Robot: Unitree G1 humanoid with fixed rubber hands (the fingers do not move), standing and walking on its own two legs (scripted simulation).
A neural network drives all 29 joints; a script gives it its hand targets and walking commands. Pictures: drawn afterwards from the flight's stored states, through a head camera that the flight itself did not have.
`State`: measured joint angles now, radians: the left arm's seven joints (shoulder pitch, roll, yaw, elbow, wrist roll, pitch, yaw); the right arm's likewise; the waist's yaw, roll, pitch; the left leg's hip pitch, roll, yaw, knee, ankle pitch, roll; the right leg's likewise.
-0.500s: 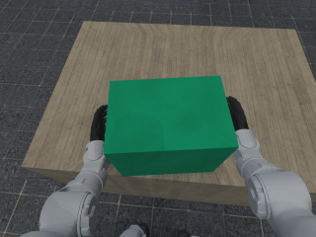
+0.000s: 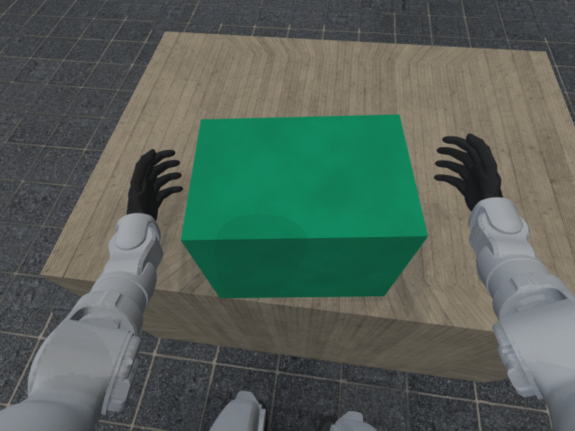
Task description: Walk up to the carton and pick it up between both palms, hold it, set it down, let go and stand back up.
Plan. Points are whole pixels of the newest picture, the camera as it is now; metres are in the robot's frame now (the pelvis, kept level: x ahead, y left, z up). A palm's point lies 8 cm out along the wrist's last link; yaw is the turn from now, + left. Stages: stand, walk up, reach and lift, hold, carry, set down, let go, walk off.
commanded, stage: set down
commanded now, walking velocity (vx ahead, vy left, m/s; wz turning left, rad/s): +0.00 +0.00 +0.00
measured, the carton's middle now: (300, 215) +0.43 +0.05 -0.01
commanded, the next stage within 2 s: none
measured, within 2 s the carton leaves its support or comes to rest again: neither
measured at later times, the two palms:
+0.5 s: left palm (108, 159) +0.39 +0.28 +0.13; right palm (527, 129) +0.47 -0.20 +0.16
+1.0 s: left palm (107, 214) +0.34 +0.27 +0.10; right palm (520, 203) +0.40 -0.21 +0.11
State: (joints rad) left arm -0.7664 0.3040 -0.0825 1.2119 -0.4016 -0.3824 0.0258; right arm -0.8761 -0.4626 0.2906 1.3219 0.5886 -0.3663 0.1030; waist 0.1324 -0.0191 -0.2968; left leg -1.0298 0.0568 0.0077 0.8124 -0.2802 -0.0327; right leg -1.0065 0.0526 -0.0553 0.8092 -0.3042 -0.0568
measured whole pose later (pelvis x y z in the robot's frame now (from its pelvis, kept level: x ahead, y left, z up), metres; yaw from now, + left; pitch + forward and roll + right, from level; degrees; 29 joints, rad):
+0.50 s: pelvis +0.00 +0.01 +0.04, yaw +1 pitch +17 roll -1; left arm -0.79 0.33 -0.05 0.98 -0.32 -0.01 0.08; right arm -0.94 -0.52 0.21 1.25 0.56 -0.09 0.12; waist 0.11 -0.02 -0.20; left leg -0.66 0.04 -0.01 0.56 -0.18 -0.03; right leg -0.62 0.06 -0.05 0.53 -0.20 -0.05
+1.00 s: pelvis +0.03 +0.01 +0.06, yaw +2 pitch +6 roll +0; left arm -0.34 0.26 0.11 0.58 -0.17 0.08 0.04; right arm -0.48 -0.43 0.10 0.86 0.47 -0.08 0.09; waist 0.06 -0.02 -0.07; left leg -0.34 0.03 0.00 0.39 -0.16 -0.02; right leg -0.29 0.05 -0.04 0.37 -0.19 -0.05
